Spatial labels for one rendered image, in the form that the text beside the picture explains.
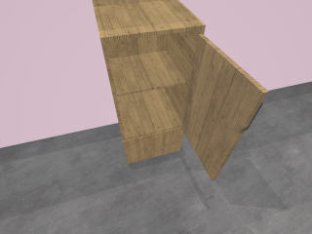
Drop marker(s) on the cupboard door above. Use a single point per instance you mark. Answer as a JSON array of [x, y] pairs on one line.
[[222, 99]]

